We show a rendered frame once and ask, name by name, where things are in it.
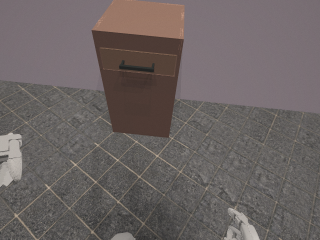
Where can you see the robot left hand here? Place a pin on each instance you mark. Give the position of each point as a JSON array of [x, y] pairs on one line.
[[11, 159]]

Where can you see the handle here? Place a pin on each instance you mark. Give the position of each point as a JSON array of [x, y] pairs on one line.
[[136, 68]]

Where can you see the drawer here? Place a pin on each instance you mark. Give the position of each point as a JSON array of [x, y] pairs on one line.
[[164, 64]]

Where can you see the cabinet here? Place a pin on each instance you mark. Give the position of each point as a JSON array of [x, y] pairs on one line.
[[140, 103]]

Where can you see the robot right hand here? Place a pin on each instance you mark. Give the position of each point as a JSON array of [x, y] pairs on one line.
[[247, 231]]

